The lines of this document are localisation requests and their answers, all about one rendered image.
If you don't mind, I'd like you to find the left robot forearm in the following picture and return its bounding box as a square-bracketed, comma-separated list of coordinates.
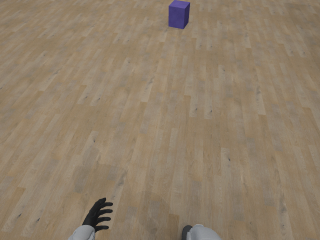
[68, 225, 96, 240]

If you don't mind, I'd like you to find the robot right shin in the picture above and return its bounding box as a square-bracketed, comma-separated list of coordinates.
[190, 224, 204, 230]

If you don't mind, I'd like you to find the carton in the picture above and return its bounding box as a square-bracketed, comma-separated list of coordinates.
[168, 0, 190, 29]

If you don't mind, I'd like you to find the robot left hand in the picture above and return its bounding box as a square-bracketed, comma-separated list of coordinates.
[82, 197, 113, 232]

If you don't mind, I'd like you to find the right robot foot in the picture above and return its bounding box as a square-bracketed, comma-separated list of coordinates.
[181, 225, 192, 240]

